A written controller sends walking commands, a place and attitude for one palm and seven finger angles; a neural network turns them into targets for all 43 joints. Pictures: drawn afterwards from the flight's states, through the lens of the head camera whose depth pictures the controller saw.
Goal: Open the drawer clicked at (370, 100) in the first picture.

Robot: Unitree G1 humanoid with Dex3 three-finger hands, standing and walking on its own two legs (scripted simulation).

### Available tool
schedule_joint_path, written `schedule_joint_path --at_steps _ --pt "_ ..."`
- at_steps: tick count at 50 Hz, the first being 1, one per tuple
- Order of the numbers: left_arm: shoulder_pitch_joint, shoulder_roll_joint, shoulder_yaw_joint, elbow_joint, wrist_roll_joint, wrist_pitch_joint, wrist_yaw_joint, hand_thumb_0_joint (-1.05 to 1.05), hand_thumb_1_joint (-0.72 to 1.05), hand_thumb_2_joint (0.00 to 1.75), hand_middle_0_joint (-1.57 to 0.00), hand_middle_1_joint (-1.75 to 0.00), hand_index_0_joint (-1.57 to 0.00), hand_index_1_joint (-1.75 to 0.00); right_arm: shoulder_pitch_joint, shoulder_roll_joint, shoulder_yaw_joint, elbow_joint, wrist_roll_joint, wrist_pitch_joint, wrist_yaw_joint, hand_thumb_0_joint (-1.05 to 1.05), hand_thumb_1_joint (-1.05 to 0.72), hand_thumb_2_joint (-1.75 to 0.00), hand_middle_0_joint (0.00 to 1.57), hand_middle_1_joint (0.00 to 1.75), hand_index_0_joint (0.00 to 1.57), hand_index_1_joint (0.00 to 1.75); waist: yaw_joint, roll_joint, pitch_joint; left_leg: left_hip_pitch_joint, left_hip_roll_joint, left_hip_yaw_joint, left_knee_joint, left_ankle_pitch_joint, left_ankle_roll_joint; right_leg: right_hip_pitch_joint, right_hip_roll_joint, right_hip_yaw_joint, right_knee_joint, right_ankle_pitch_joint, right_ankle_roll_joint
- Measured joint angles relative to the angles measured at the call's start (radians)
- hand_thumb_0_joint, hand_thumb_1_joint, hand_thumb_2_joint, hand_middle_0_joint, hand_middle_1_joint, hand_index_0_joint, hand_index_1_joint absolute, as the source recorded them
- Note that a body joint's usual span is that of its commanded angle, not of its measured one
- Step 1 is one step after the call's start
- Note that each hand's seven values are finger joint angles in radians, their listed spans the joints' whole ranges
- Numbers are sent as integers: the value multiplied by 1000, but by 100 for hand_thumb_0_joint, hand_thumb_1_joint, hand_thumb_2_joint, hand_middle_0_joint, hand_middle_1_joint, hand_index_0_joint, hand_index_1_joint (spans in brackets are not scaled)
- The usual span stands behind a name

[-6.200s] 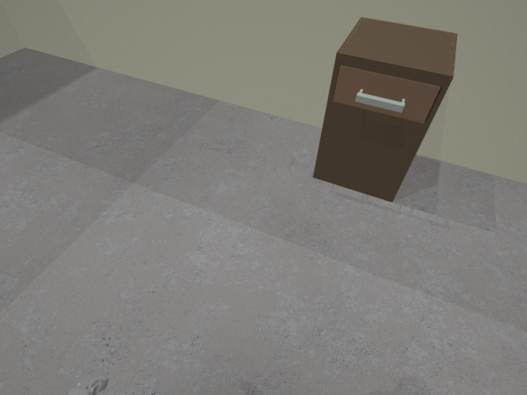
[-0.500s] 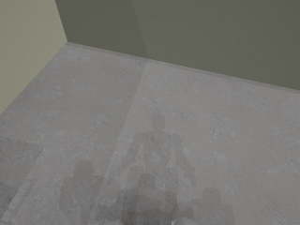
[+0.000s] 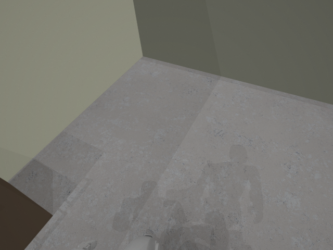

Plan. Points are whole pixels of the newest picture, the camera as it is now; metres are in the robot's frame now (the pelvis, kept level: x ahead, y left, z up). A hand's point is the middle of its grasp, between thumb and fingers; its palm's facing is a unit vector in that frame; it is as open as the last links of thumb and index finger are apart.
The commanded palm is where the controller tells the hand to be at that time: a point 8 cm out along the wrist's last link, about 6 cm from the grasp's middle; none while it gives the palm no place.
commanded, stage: turn to face it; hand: left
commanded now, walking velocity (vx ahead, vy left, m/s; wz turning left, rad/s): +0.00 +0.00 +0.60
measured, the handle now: out of the picture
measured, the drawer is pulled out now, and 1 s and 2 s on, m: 0.00 0.00 0.00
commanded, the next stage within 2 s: take the last steps up to it in 1.74 s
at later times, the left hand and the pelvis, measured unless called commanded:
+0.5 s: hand out of the picture -0.04 +0.26 -0.18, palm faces +0.35 -0.90 -0.27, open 7.4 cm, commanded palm none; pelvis -0.01 +0.03 +0.00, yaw +19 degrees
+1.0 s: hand out of the picture -0.02 +0.20 -0.13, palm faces +0.56 -0.77 -0.30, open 7.4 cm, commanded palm none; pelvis +0.01 -0.02 +0.01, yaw +37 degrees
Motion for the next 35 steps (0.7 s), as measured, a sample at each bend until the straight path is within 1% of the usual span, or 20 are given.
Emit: schedule_joint_path --at_steps 1,3,6,10,14,16,17,18,19,20,21,23,25,27,30,33,35 --pt "9 -2 -1 3 0 0 0 0 90 90 -20 -30 -20 -30 1 -3 -1 1 0 0 4 1 -91 -90 20 30 20 30 -1 -4 1 -13 12 15 66 18 -7 11 -8 -11 -16 9 -1" --pt "22 -1 -4 10 0 -3 0 0 90 90 -20 -30 -20 -30 4 -4 -2 3 1 -1 8 1 -91 -90 20 30 20 30 -4 -14 6 -20 37 32 143 51 -22 29 -22 -37 -41 20 -2" --pt "36 1 -5 16 2 -8 1 1 90 90 -20 -30 -20 -30 9 -3 0 12 3 3 11 1 -91 -90 19 30 20 30 0 -30 13 10 71 47 137 55 -40 44 -42 -79 -55 21 -4" --pt "53 8 -5 23 9 -13 -1 0 90 90 -20 -30 -20 -30 -7 -1 8 26 6 14 11 1 -91 -90 19 30 20 30 19 -49 26 85 100 73 -5 2 -47 40 -71 -127 -41 10 2" --pt "65 31 5 36 15 -9 -6 0 90 90 -20 -30 -20 -30 -46 8 21 18 13 3 10 1 -91 -90 19 30 19 30 42 -73 44 174 101 115 -198 -41 -34 15 -107 -167 5 -12 20" --pt "72 48 12 44 13 -4 -8 0 90 90 -20 -30 -20 -30 -63 12 28 5 15 -10 9 1 -91 -90 19 30 19 30 49 -84 47 227 93 136 -313 -4 -24 -1 -126 -189 44 -31 35" --pt "79 56 17 47 10 -1 -8 0 90 90 -20 -30 -20 -30 -67 12 32 -5 15 -19 10 1 -91 -90 19 30 20 30 50 -87 44 262 89 144 -395 56 -16 -14 -136 -199 77 -48 45" --pt "86 66 22 49 5 5 -10 0 90 90 -20 -30 -20 -30 -71 11 33 -14 14 -31 10 1 -91 -90 19 30 20 30 49 -87 37 277 85 139 -442 95 22 -41 -146 -195 131 -67 56" --pt "80 81 29 56 2 16 -9 0 90 90 -20 -30 -20 -30 -80 21 34 -17 14 -42 7 1 -91 -90 19 30 20 30 50 -105 42 264 71 135 -421 81 47 -78 -149 -150 214 -143 71" --pt "73 94 34 62 1 29 -7 1 90 90 -20 -30 -20 -30 -86 29 39 -20 15 -50 6 1 -91 -90 19 30 20 30 55 -116 46 257 65 130 -402 62 59 -117 -136 -97 309 -206 78" --pt "67 104 39 66 3 40 -5 1 90 90 -20 -30 -20 -30 -88 37 44 -23 14 -56 3 1 -91 -90 19 30 20 30 57 -121 46 259 63 123 -401 52 62 -152 -119 -57 395 -232 83" --pt "52 115 46 73 3 48 -5 1 90 90 -20 -30 -20 -30 -81 48 51 -27 11 -62 -6 1 -91 -90 20 30 20 30 53 -118 39 269 63 100 -428 60 60 -207 -88 -11 517 -217 93" --pt "33 117 48 67 1 45 -9 1 91 90 -20 -30 -20 -30 -74 52 56 -27 10 -62 -13 1 -91 -90 20 30 20 30 48 -108 37 283 59 73 -467 87 56 -239 -69 19 567 -173 101" --pt "13 114 45 52 -2 37 -13 1 91 90 -20 -30 -20 -30 -68 53 59 -24 9 -60 -16 0 -91 -90 20 30 20 30 44 -98 37 295 52 50 -499 108 58 -251 -56 42 558 -143 106" --pt "-17 105 40 27 -5 31 -14 1 91 90 -20 -30 -20 -30 -58 52 59 -21 7 -56 -15 0 -91 -90 20 30 20 30 36 -84 35 302 40 18 -523 126 55 -241 -40 65 487 -132 112" --pt "-44 92 34 7 -6 27 -13 1 91 90 -20 -30 -20 -30 -47 49 55 -19 5 -50 -13 1 -91 -90 20 30 20 30 22 -72 33 297 27 -12 -523 131 47 -210 -21 75 385 -137 111" --pt "-59 81 29 -5 -10 22 -12 1 91 90 -20 -30 -20 -30 -38 44 51 -19 3 -44 -12 1 -91 -90 20 30 20 30 10 -59 31 285 19 -35 -508 128 38 -170 -2 74 289 -133 106"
